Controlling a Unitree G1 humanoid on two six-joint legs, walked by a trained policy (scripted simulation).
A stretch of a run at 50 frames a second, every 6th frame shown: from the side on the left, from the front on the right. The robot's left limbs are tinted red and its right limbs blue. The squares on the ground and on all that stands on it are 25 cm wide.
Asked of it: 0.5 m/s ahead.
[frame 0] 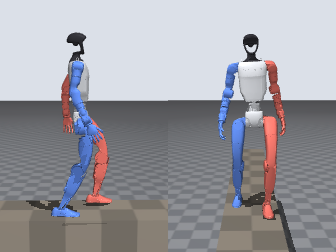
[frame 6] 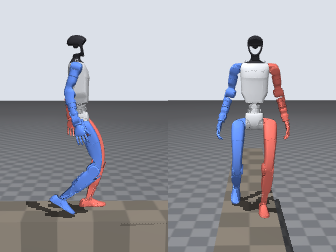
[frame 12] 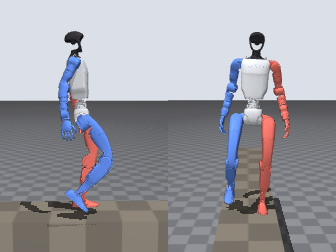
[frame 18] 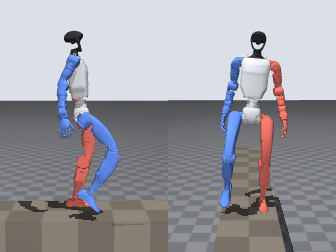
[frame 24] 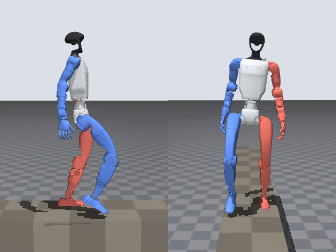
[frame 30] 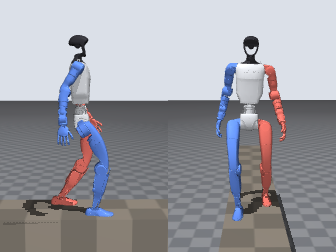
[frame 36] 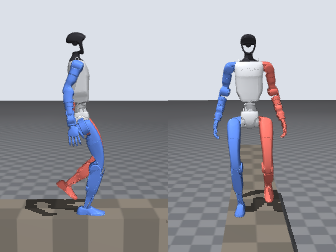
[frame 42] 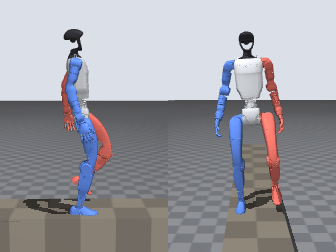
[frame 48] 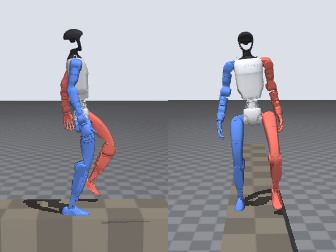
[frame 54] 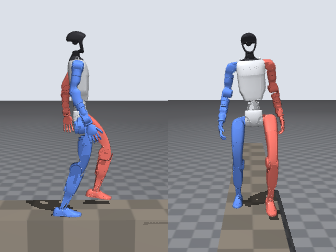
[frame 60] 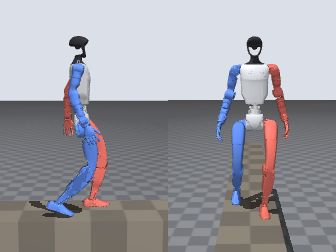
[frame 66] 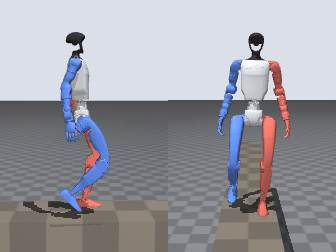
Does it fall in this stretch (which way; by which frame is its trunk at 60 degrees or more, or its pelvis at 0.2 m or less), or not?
no
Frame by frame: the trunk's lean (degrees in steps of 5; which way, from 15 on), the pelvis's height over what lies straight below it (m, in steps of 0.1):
0: 5, 0.8
6: 5, 0.8
12: 5, 0.8
18: 10, 0.8
24: 10, 0.8
30: 5, 0.8
36: 5, 0.8
42: 10, 0.8
48: 10, 0.8
54: 5, 0.8
60: 0, 0.7
66: 5, 0.8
